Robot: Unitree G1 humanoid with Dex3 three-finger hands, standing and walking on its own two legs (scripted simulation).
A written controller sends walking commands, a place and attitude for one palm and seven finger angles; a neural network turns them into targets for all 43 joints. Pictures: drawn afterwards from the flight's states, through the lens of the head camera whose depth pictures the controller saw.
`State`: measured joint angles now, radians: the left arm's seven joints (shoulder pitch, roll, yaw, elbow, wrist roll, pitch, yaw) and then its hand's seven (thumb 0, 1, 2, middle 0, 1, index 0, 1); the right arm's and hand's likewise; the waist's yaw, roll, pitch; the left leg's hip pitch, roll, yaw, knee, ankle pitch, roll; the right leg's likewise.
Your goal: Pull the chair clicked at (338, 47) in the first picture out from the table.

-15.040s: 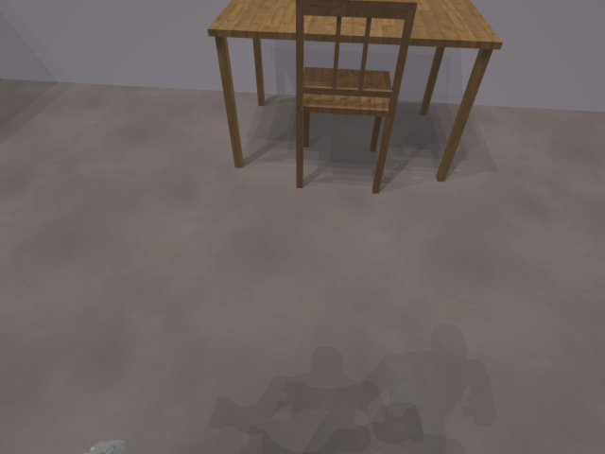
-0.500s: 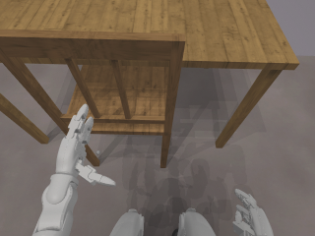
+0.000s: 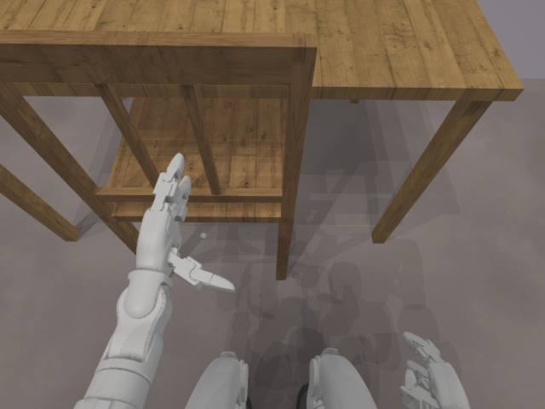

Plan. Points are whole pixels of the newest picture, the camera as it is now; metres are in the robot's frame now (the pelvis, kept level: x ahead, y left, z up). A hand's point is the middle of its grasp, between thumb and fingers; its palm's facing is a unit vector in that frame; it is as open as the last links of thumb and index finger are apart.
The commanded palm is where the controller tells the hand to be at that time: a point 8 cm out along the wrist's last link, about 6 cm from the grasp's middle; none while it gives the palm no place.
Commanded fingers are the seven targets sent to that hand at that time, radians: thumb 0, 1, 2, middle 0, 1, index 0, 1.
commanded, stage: aim the fingers beside a spindle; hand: left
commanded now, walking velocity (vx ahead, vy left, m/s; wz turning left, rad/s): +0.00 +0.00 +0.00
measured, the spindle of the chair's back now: (137, 146) +0.51 +0.24 +0.03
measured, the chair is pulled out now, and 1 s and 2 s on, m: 0.00 0.00 0.00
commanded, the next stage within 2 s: none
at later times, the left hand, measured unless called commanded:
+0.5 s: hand (214, 233) +0.36 +0.10 +0.02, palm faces -0.05 -1.00 -0.03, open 16.9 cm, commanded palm +0.34 +0.15 +0.02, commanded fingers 0.00 -0.50 0.30 -0.06 -0.08 -0.06 -0.08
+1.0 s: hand (217, 235) +0.35 +0.09 +0.04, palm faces -0.06 -1.00 -0.03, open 16.9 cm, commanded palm +0.33 +0.16 +0.02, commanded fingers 0.00 -0.50 0.30 -0.06 -0.08 -0.06 -0.08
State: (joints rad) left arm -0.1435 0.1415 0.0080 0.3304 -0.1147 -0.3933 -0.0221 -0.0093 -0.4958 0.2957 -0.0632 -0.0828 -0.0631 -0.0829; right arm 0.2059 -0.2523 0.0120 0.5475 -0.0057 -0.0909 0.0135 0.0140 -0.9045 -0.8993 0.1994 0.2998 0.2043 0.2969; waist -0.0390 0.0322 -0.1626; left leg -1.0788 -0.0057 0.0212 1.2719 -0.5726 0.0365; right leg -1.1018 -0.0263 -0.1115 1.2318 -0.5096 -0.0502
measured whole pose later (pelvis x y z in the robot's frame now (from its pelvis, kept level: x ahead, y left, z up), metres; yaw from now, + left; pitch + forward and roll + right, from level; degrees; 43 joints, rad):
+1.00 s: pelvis +0.00 +0.00 +0.00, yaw +0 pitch +22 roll -1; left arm -0.17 0.11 -0.02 0.38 -0.09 -0.46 0.03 -0.01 -0.50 0.30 -0.06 -0.08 -0.06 -0.08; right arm 0.21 -0.25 0.00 0.55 -0.01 -0.04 0.03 0.01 -0.91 -0.90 0.20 0.30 0.20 0.30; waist -0.04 0.03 -0.18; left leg -1.09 0.00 0.03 1.28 -0.57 0.03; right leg -1.12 -0.02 -0.10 1.25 -0.51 -0.05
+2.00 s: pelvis +0.00 +0.01 -0.01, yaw -1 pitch +22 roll -2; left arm -0.25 0.15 0.02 0.41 -0.06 -0.46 0.08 -0.01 -0.50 0.30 -0.07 -0.08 -0.07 -0.08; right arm 0.20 -0.24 0.01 0.55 -0.02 -0.02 0.04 0.01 -0.91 -0.90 0.20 0.30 0.20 0.30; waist -0.05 0.03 -0.17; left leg -1.12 -0.01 0.04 1.31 -0.58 0.05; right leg -1.14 -0.03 -0.09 1.26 -0.51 -0.03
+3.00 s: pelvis +0.00 +0.00 +0.00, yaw +0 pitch +22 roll -1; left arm -0.24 0.13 0.02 0.46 -0.09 -0.48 0.03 -0.01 -0.50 0.30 -0.06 -0.08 -0.06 -0.08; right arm 0.22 -0.25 0.02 0.56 -0.01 -0.04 0.03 0.01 -0.91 -0.90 0.20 0.30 0.20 0.30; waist -0.05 0.03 -0.17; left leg -1.10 0.00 0.02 1.29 -0.57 0.04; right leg -1.13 -0.02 -0.10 1.25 -0.51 -0.05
